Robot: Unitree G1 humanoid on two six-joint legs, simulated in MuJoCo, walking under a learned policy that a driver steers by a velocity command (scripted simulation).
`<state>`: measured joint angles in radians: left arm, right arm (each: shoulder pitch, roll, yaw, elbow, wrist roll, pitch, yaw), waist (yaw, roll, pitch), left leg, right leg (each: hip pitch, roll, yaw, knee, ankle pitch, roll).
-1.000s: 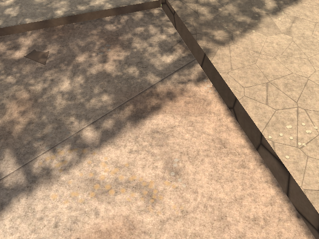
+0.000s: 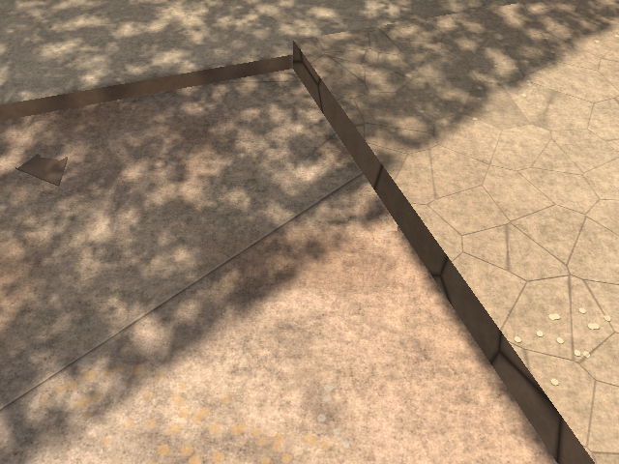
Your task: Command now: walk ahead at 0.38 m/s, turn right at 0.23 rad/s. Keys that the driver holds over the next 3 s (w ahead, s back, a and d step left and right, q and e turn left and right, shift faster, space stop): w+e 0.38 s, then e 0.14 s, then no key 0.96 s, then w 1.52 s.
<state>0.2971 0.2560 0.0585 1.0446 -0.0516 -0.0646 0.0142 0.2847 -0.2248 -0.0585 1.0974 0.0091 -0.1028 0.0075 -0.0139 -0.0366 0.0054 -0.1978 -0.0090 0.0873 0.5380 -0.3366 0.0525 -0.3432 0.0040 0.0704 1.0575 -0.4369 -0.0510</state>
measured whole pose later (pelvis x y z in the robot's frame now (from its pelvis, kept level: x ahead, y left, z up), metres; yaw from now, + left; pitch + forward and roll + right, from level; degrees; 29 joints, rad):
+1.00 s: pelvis +0.40 -0.07 +0.00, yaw -22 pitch +0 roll +0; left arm 0.22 0.24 0.03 0.90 0.01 0.01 0.03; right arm 0.21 -0.21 0.00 0.87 -0.02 -0.03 -0.02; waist 0.01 -0.03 0.04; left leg -0.30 -0.01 0.04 0.49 -0.19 0.04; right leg -0.18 0.06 0.07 0.52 -0.36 -0.03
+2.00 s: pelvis +0.55 -0.10 +0.01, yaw -22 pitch +0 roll +0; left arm 0.15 0.26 0.07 1.01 -0.03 -0.09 -0.01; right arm 0.44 -0.21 -0.03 1.06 0.00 -0.09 0.00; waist -0.04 -0.02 0.03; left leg 0.05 -0.07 0.03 0.23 -0.27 0.09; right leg -0.57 -0.08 -0.01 0.99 -0.21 -0.04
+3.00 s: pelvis +1.04 -0.27 +0.00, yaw -22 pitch +1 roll +1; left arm 0.24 0.19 0.05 0.89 0.01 -0.06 0.02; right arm 0.35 -0.20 -0.05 0.99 -0.04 -0.05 0.01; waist 0.00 -0.03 0.01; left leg -0.29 -0.02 0.13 0.51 -0.24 0.07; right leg -0.73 0.02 -0.01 2.00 -0.40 -0.13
